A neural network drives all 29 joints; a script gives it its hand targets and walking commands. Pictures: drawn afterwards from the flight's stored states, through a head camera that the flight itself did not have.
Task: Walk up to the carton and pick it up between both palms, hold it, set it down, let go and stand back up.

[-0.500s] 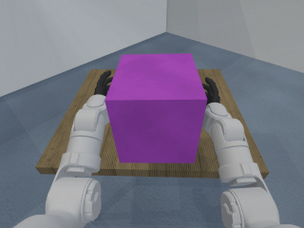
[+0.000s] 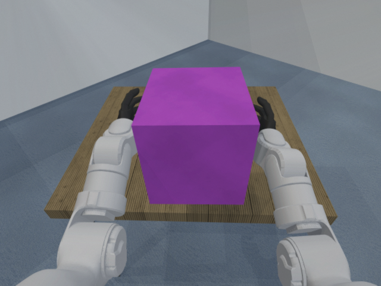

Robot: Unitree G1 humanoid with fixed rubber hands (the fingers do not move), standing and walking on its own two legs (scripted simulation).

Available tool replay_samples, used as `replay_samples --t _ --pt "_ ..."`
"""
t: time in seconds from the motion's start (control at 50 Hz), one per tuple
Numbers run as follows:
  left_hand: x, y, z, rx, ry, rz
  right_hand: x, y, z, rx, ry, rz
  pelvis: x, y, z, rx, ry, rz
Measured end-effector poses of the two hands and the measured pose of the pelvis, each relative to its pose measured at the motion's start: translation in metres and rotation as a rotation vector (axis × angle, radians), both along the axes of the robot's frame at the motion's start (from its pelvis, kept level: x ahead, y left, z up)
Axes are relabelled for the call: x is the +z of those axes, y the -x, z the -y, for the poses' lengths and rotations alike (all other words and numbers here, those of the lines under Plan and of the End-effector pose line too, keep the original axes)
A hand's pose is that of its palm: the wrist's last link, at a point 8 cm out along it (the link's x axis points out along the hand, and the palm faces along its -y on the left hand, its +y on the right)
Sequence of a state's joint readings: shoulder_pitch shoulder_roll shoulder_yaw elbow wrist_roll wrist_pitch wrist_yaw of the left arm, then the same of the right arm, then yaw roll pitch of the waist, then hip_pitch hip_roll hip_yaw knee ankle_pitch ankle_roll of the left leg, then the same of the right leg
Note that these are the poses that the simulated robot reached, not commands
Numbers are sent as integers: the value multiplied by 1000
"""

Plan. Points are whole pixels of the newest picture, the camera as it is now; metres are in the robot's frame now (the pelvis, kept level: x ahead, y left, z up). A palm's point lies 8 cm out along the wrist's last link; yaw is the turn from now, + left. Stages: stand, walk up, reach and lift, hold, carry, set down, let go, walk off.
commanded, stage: hold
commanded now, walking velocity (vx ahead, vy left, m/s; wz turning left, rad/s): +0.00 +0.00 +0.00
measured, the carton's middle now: (196, 133) +0.38 +0.00 +0.16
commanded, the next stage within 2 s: set down in 0.14 s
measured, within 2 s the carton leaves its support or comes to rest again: neither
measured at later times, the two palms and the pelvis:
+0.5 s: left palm (119, 118) +0.40 +0.16 +0.19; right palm (252, 125) +0.40 -0.12 +0.16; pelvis +0.00 +0.00 +0.00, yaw +0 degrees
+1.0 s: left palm (136, 126) +0.43 +0.14 +0.14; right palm (254, 143) +0.41 -0.14 +0.10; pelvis +0.03 +0.00 +0.01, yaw +0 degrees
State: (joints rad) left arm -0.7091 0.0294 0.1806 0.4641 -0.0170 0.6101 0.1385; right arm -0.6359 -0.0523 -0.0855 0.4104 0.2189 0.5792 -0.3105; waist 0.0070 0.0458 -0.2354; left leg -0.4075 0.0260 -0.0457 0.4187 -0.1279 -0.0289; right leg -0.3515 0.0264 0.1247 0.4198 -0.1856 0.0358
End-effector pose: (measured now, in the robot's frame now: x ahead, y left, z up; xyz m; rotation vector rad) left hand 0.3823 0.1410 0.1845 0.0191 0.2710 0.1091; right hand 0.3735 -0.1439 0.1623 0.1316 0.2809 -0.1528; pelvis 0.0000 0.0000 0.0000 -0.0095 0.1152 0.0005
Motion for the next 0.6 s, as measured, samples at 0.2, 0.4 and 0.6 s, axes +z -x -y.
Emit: replay_samples --t 0.2,0.4,0.6 --pt "0 1 0 2 5 -3 0 1 0 0 0 -2 0 0 0 0 0 2" --pt "15 -4 -7 41 35 75 14 -13 -8 43 74 80 0 1 0 0 0 15" --pt "-26 -25 -27 27 45 58 -28 -31 -27 64 151 62 3 -8 4 1 -6 44"
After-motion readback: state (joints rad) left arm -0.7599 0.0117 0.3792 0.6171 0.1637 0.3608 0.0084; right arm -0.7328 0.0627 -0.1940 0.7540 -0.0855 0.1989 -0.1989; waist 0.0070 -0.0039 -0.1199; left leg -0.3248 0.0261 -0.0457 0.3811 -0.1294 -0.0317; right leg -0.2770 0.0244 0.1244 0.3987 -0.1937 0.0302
